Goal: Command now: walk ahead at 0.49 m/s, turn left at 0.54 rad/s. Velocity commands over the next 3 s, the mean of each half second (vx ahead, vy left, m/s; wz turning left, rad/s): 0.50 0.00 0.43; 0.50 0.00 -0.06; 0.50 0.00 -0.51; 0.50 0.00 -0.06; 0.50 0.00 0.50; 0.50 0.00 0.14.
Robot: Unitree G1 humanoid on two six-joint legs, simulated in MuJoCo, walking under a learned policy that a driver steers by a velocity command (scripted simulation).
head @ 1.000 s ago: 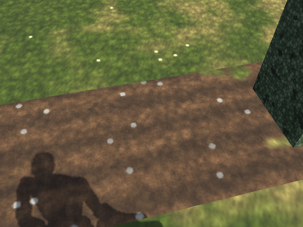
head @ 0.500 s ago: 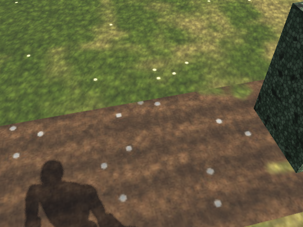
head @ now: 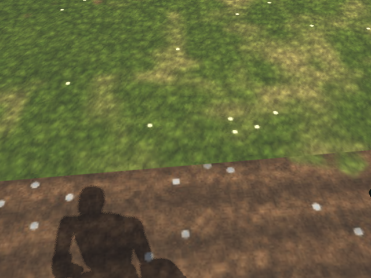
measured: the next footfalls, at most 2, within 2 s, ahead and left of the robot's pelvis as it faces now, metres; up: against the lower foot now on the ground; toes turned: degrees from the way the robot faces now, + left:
right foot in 0.24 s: +0.31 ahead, -0.15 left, -0.15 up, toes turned +9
left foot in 0.68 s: +0.57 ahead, +0.13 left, -0.15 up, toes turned +14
